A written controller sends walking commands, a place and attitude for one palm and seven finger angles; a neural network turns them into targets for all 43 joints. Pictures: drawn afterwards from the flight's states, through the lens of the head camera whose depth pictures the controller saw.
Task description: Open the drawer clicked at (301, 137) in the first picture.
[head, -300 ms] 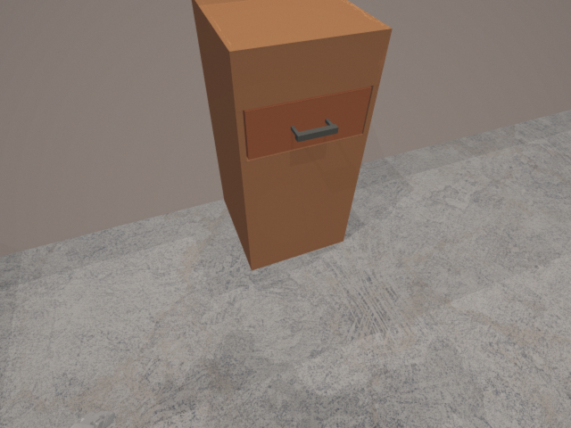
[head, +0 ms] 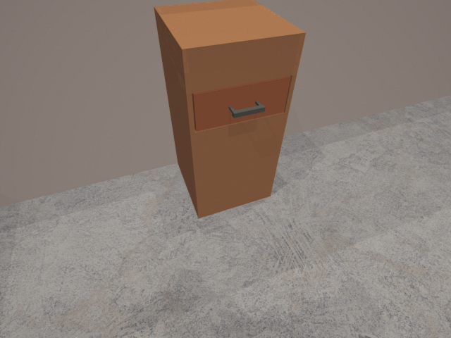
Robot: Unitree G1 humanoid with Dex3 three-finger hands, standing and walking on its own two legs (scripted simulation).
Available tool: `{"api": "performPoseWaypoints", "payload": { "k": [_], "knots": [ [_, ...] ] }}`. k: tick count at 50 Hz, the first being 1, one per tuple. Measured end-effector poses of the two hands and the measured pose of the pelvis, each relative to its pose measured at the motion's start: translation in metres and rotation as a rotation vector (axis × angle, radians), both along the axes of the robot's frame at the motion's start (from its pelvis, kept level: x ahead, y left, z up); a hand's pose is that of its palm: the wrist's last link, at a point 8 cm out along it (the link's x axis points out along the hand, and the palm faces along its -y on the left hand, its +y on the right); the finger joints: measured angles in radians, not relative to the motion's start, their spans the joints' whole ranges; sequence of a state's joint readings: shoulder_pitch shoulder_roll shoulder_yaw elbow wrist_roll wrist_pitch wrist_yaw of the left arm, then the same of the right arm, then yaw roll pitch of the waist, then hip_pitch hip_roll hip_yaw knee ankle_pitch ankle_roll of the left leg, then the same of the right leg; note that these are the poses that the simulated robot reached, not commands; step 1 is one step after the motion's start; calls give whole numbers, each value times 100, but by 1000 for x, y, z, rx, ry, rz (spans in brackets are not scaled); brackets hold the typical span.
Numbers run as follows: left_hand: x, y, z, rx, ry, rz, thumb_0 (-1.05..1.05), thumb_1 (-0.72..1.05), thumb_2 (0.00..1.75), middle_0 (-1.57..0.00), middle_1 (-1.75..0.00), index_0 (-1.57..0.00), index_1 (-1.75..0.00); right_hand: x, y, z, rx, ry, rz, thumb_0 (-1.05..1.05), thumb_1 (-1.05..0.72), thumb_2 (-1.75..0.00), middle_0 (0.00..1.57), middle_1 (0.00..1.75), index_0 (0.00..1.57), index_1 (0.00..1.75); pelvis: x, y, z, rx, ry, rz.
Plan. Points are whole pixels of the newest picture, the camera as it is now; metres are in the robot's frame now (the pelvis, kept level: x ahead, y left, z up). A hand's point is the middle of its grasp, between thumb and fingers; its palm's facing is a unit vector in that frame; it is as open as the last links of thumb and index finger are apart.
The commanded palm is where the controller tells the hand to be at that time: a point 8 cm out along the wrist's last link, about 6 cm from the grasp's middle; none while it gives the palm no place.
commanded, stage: stand and wait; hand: left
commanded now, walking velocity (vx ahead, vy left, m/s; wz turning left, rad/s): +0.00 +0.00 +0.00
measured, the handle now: (246, 108) +0.92 -0.02 -0.10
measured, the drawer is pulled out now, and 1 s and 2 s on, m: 0.00 0.00 0.00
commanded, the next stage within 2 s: look at it before walking up in 0.52 s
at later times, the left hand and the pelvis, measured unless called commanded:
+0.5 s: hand out of the picture +0.06 +0.23 -0.15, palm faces -0.03 -0.94 -0.34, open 7.4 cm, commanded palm none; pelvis -0.01 -0.01 +0.00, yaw +0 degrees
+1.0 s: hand out of the picture +0.07 +0.23 -0.15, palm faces -0.04 -0.94 -0.33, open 7.4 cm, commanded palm none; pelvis -0.01 -0.02 +0.01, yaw -1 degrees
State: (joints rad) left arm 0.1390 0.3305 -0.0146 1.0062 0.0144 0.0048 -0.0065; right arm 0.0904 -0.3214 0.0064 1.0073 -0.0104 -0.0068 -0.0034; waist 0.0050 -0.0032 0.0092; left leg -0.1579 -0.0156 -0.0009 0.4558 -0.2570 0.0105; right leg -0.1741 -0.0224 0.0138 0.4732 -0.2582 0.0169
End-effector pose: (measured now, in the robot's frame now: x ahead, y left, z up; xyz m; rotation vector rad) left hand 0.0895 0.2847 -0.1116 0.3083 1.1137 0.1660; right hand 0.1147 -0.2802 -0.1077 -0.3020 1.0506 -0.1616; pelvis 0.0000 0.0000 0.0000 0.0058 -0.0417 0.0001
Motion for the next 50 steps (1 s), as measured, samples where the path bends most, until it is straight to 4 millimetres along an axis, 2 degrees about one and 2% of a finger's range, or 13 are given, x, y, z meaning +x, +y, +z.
{"api": "performPoseWaypoints", "payload": {
  "k": [11, 20, 35, 50],
  "knots": [
    [-37, -4, -5, 5, 95, 26, 1, 91, 89, -21, -30, -20, -30, -49, -18, -9, -12, 132, -42, 0, -90, -89, 21, 30, 21, 30, -10, -9, 2, -2, 2, 3],
    [-45, -6, -4, 14, 117, 30, 1, 91, 89, -21, -30, -20, -30, -74, -24, -13, -8, 186, -69, 0, -90, -89, 21, 30, 21, 30, -14, -13, 4, -2, 0, -1],
    [-28, -10, 0, 13, 73, 10, 0, 91, 89, -21, -30, -20, -30, -71, -24, -13, 2, 167, -71, 0, -90, -89, 21, 30, 21, 30, -15, -16, 5, -1, 4, -7],
    [-23, -9, -1, 12, 85, 11, 0, 91, 89, -21, -30, -20, -30, -60, -27, -9, -11, 160, -70, 0, -90, -89, 21, 30, 21, 30, -8, -15, 5, -2, 9, -10]
  ]
}}
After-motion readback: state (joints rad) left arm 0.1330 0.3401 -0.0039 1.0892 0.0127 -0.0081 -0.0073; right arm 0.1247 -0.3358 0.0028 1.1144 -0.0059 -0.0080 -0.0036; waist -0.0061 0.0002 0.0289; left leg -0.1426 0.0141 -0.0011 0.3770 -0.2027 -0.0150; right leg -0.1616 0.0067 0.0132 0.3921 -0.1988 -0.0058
